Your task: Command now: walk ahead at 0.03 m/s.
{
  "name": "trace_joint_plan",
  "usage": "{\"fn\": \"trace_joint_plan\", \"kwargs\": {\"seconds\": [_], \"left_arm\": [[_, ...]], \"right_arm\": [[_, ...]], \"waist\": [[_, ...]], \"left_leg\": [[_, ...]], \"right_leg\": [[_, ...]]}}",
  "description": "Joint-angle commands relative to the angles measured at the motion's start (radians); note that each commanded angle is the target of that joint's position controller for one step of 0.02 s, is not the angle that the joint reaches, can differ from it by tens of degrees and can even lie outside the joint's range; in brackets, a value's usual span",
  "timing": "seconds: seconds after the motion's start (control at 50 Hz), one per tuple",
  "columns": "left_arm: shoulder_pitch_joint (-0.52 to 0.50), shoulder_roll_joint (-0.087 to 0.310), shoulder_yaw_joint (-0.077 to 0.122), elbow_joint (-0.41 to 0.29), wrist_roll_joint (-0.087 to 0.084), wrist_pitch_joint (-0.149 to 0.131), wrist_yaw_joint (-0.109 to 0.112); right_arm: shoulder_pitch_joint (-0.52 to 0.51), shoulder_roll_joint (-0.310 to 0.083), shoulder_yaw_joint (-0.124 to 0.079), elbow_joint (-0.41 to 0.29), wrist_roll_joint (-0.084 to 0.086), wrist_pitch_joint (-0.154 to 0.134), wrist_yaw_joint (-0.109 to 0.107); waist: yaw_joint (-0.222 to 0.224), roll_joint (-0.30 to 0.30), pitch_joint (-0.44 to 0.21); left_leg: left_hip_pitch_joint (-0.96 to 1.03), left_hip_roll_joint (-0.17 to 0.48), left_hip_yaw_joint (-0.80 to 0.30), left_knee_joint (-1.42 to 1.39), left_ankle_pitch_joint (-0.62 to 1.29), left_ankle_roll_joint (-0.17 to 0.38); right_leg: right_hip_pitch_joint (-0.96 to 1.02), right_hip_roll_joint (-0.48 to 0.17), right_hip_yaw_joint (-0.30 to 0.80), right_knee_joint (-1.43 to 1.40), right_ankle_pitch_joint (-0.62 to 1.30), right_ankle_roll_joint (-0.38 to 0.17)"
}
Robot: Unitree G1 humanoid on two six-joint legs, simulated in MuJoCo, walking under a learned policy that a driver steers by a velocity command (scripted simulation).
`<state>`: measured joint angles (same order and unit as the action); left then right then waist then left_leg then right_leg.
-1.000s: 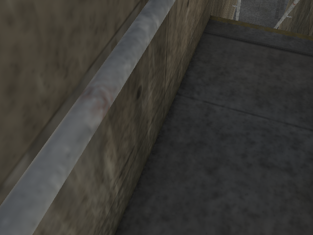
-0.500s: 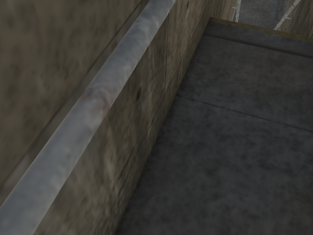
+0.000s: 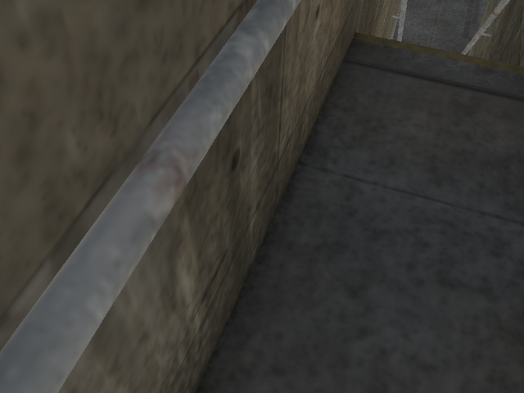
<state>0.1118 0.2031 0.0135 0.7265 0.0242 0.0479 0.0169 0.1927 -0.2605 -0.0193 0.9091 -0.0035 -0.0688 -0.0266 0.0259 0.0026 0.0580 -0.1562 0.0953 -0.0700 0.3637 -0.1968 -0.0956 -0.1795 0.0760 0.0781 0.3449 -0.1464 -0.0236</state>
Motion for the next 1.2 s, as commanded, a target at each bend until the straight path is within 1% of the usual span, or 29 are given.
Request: {"fn": "trace_joint_plan", "kwargs": {"seconds": [0.02, 0.08, 0.1, 0.16, 0.2, 0.22, 0.26, 0.28, 0.3, 0.38, 0.4, 0.48, 0.5, 0.52, 0.6, 0.62, 0.64, 0.68, 0.76, 0.84, 0.9, 0.92, 0.94, 1.0, 1.02, 1.12, 1.14, 1.16, 1.2], "left_arm": [[-0.041, 0.021, -0.011, -0.054, 0.0, -0.074, -0.017], [-0.05, 0.04, -0.016, -0.046, -0.011, -0.098, -0.021], [-0.036, 0.119, 0.015, -0.052, -0.023, -0.062, -0.016], [-0.066, 0.112, 0.022, -0.087, -0.009, 0.014, 0.016], [-0.033, 0.106, 0.027, -0.072, 0.002, 0.005, 0.014], [-0.029, 0.041, 0.002, -0.1, 0.003, -0.033, -0.01], [-0.027, 0.035, -0.01, -0.045, -0.005, -0.087, -0.021], [-0.038, 0.105, 0.018, -0.055, -0.023, -0.057, -0.018], [-0.064, 0.106, 0.023, -0.076, -0.016, -0.029, -0.008], [-0.041, 0.105, 0.031, -0.071, -0.002, 0.001, 0.01], [-0.049, 0.027, -0.004, -0.064, 0.006, -0.049, -0.01], [-0.052, 0.04, -0.017, -0.041, -0.011, -0.098, -0.02], [-0.042, 0.112, 0.012, -0.055, -0.019, -0.056, -0.014], [-0.057, 0.122, 0.017, -0.067, -0.019, -0.024, 0.003], [-0.04, 0.099, 0.024, -0.077, 0.007, 0.011, 0.014], [-0.041, 0.034, -0.004, -0.06, 0.008, -0.045, -0.009], [-0.016, 0.037, -0.005, -0.082, -0.003, -0.058, -0.018], [-0.02, 0.102, 0.022, -0.065, -0.014, -0.038, -0.012], [-0.051, 0.094, 0.027, -0.082, 0.004, 0.01, 0.008], [-0.048, 0.097, 0.034, -0.084, 0.001, 0.008, 0.007], [-0.048, 0.087, 0.035, -0.076, -0.009, -0.007, 0.002], [-0.058, 0.026, 0.001, -0.074, 0.008, -0.054, -0.014], [-0.049, 0.023, -0.007, -0.061, 0.003, -0.076, -0.019], [-0.038, 0.062, -0.004, -0.044, -0.015, -0.09, -0.019], [-0.026, 0.139, 0.026, -0.054, -0.028, -0.054, -0.013], [-0.04, 0.107, 0.033, -0.087, 0.002, 0.018, 0.017], [-0.033, 0.112, 0.037, -0.077, -0.004, 0.012, 0.015], [-0.041, 0.039, 0.004, -0.072, 0.007, -0.039, -0.009], [-0.04, 0.036, -0.006, -0.054, -0.002, -0.078, -0.019]], "right_arm": [[-0.017, -0.007, 0.004, -0.055, 0.034, 0.023, -0.029], [0.013, -0.057, -0.007, -0.049, 0.023, 0.031, -0.039], [0.098, -0.194, -0.034, -0.039, -0.02, -0.003, -0.02], [-0.014, -0.135, -0.028, -0.063, -0.029, -0.027, 0.019], [0.009, -0.14, -0.033, -0.04, -0.005, -0.024, 0.014], [-0.15, 0.029, 0.024, -0.076, 0.015, 0.005, -0.006], [0.007, -0.036, -0.003, -0.05, 0.034, 0.025, -0.036], [0.109, -0.182, -0.033, -0.038, -0.012, -0.003, -0.021], [0.055, -0.185, -0.04, -0.042, -0.022, -0.013, -0.01], [0.012, -0.136, -0.031, -0.041, -0.007, -0.022, 0.007], [-0.047, -0.005, 0.001, -0.046, 0.032, 0.01, -0.016], [0.014, -0.057, -0.007, -0.048, 0.024, 0.031, -0.039], [0.092, -0.185, -0.032, -0.047, -0.024, 0.001, -0.019], [0.04, -0.194, -0.042, -0.045, -0.033, -0.013, -0.001], [0.005, -0.129, -0.03, -0.047, -0.008, -0.019, 0.013], [-0.049, -0.005, 0.0, -0.046, 0.033, 0.011, -0.015], [-0.114, 0.026, 0.027, -0.086, 0.019, 0.018, -0.022], [0.102, -0.195, -0.038, -0.053, -0.012, 0.0, -0.023], [0.007, -0.115, -0.024, -0.057, -0.01, -0.015, 0.002], [0.013, -0.135, -0.03, -0.054, -0.009, -0.017, 0.002], [0.02, -0.134, -0.031, -0.039, -0.003, -0.02, 0.003], [-0.036, -0.015, -0.002, -0.045, 0.036, 0.015, -0.019], [-0.012, -0.014, 0.002, -0.054, 0.037, 0.029, -0.029], [0.015, -0.081, -0.014, -0.055, 0.02, 0.033, -0.038], [0.097, -0.219, -0.043, -0.05, -0.019, -0.002, -0.02], [-0.002, -0.136, -0.032, -0.058, -0.01, -0.015, 0.008], [0.009, -0.146, -0.036, -0.05, -0.006, -0.018, 0.005], [-0.057, -0.014, -0.004, -0.055, 0.029, 0.016, -0.018], [-0.001, -0.03, -0.004, -0.057, 0.03, 0.033, -0.036]], "waist": [[-0.005, -0.01, -0.05], [-0.02, -0.021, -0.089], [-0.036, -0.047, -0.171], [0.0, 0.003, -0.095], [0.008, 0.037, -0.075], [0.078, 0.028, 0.03], [-0.015, 0.011, -0.09], [-0.041, -0.041, -0.166], [-0.017, -0.034, -0.117], [0.003, 0.009, -0.072], [0.02, 0.016, -0.013], [-0.02, -0.021, -0.089], [-0.035, -0.047, -0.17], [-0.018, -0.036, -0.127], [0.009, 0.035, -0.071], [0.026, 0.033, -0.011], [0.052, -0.002, -0.004], [-0.034, 0.004, -0.197], [-0.001, 0.011, -0.075], [0.004, -0.005, -0.069], [0.005, -0.009, -0.07], [0.018, -0.008, -0.02], [-0.002, -0.023, -0.057], [-0.021, -0.026, -0.088], [-0.039, -0.047, -0.175], [0.005, 0.033, -0.07], [0.003, 0.032, -0.068], [0.027, 0.023, -0.004], [-0.01, -0.007, -0.069]], "left_leg": [[0.042, 0.005, 0.007, -0.006, 0.085, 0.035], [0.056, 0.015, 0.001, 0.009, 0.103, 0.048], [0.016, 0.059, -0.036, -0.044, 0.009, 0.041], [-0.099, 0.06, -0.045, -0.088, 0.004, 0.046], [-0.104, 0.058, -0.046, -0.093, -0.04, 0.038], [-0.04, 0.043, -0.059, -0.058, 0.174, 0.049], [0.056, 0.011, 0.009, 0.01, 0.101, 0.041], [0.027, 0.056, -0.033, -0.055, 0.001, 0.035], [-0.028, 0.059, -0.04, -0.069, -0.009, 0.038], [-0.09, 0.055, -0.041, -0.085, -0.037, 0.036], [-0.031, -0.001, 0.004, -0.024, 0.058, 0.031], [0.055, 0.015, 0.002, 0.009, 0.104, 0.046], [0.019, 0.062, -0.039, -0.052, 0.021, 0.041], [-0.05, 0.059, -0.04, -0.066, 0.023, 0.038], [-0.1, 0.059, -0.048, -0.1, -0.028, 0.037], [-0.044, -0.002, 0.004, -0.027, 0.054, 0.03], [0.028, 0.047, -0.052, -0.034, 0.213, 0.049], [0.028, 0.07, -0.044, -0.029, 0.057, 0.053], [-0.093, 0.055, -0.04, -0.075, -0.04, 0.037], [-0.075, 0.054, -0.04, -0.082, -0.024, 0.032], [-0.073, 0.047, -0.038, -0.085, -0.042, 0.027], [-0.02, -0.004, 0.004, -0.02, 0.06, 0.033], [0.044, 0.004, 0.005, -0.004, 0.088, 0.038], [0.046, 0.018, 0.0, 0.027, 0.133, 0.049], [0.001, 0.065, -0.038, -0.025, 0.041, 0.046], [-0.124, 0.065, -0.057, -0.076, -0.033, 0.048], [-0.12, 0.062, -0.053, -0.072, -0.052, 0.047], [-0.068, -0.005, -0.001, -0.003, 0.049, 0.039], [0.028, 0.003, 0.004, 0.021, 0.092, 0.043]], "right_leg": [[-0.078, -0.108, 0.072, -0.076, 0.048, -0.013], [-0.075, -0.102, 0.067, -0.048, 0.061, -0.011], [0.085, -0.124, 0.119, -0.021, 0.089, 0.009], [0.15, -0.122, 0.125, -0.024, 0.108, -0.001], [0.147, -0.13, 0.125, -0.029, 0.114, 0.011], [-0.096, -0.093, 0.044, -0.11, 0.006, -0.012], [-0.054, -0.106, 0.065, -0.049, 0.086, -0.015], [0.09, -0.121, 0.115, -0.035, 0.097, 0.004], [0.099, -0.124, 0.118, -0.035, 0.113, 0.011], [0.131, -0.127, 0.123, -0.04, 0.117, 0.015], [-0.04, -0.116, 0.072, -0.071, 0.08, -0.01], [-0.074, -0.102, 0.067, -0.046, 0.064, -0.01], [0.087, -0.121, 0.118, -0.026, 0.097, 0.009], [0.122, -0.122, 0.118, -0.016, 0.134, 0.007], [0.147, -0.128, 0.124, -0.036, 0.121, 0.01], [-0.027, -0.118, 0.071, -0.061, 0.086, -0.011], [-0.128, -0.086, 0.042, -0.105, -0.022, -0.016], [0.102, -0.118, 0.113, -0.016, 0.13, 0.004], [0.118, -0.126, 0.129, -0.041, 0.101, 0.009], [0.125, -0.128, 0.128, -0.056, 0.124, 0.01], [0.132, -0.135, 0.133, -0.056, 0.134, 0.011], [-0.037, -0.121, 0.079, -0.073, 0.09, -0.005], [-0.069, -0.113, 0.078, -0.072, 0.055, -0.005], [-0.07, -0.096, 0.059, -0.024, 0.093, -0.011], [0.089, -0.121, 0.113, 0.004, 0.11, 0.006], [0.129, -0.121, 0.121, -0.006, 0.105, 0.006], [0.123, -0.125, 0.122, -0.01, 0.088, 0.007], [-0.048, -0.112, 0.07, -0.042, 0.069, -0.011], [-0.088, -0.102, 0.066, -0.039, 0.04, -0.011]]}}
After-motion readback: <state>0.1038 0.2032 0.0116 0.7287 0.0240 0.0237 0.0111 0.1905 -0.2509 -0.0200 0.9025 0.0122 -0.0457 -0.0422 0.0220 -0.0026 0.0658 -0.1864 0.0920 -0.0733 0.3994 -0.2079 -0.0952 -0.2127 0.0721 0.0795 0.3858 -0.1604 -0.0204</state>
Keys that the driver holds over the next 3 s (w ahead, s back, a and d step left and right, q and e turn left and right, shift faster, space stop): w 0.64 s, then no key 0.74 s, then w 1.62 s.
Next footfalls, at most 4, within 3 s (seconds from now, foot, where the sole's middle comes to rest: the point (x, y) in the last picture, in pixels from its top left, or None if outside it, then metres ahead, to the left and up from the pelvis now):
none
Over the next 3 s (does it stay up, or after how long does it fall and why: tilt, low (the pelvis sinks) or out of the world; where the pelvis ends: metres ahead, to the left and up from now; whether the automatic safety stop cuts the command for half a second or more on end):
stays up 0.00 0.00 0.00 its command is cut before an obstacle from the start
